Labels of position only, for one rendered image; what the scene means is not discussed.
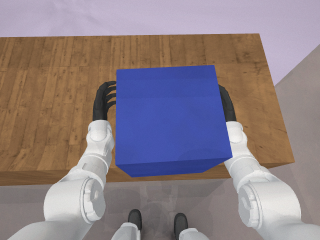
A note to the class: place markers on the robot left upper arm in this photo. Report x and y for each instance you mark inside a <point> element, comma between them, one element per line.
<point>71,207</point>

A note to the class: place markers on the pedestal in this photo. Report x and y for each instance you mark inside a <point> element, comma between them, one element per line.
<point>48,85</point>

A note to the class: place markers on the carton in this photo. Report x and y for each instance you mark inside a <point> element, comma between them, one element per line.
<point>169,121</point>

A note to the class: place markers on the robot left thigh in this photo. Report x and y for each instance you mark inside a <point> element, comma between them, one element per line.
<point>127,233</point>

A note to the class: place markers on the left robot foot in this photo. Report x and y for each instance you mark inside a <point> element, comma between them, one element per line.
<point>135,217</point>

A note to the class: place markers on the robot left forearm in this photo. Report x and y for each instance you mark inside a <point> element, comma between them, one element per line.
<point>96,159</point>

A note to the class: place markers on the robot right upper arm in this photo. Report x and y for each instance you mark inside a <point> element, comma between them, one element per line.
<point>271,208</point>

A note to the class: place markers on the right robot hand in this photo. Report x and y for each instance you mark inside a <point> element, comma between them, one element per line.
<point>228,108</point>

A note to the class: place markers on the left robot hand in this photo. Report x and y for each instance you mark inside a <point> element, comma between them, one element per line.
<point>101,104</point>

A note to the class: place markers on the robot right forearm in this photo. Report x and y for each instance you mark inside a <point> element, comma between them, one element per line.
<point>243,166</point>

